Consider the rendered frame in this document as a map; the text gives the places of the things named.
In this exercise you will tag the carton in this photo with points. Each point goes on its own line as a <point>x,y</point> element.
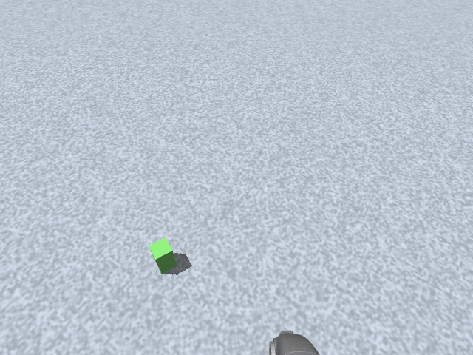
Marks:
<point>163,255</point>

